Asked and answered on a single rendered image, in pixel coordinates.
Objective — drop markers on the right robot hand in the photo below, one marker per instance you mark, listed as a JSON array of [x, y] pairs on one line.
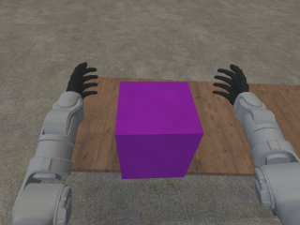
[[238, 83]]

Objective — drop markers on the right robot upper arm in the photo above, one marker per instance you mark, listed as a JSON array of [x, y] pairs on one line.
[[277, 186]]

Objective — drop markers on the robot right forearm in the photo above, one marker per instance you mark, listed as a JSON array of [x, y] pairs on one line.
[[267, 143]]

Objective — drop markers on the robot left forearm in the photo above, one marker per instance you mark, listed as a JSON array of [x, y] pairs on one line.
[[56, 141]]

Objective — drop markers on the carton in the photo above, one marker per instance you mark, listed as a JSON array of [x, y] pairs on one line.
[[157, 130]]

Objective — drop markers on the left robot upper arm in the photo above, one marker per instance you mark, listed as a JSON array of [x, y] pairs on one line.
[[44, 204]]

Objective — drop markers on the left robot hand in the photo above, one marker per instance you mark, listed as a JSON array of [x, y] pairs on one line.
[[76, 83]]

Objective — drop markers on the table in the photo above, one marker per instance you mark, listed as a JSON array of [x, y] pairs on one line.
[[224, 148]]

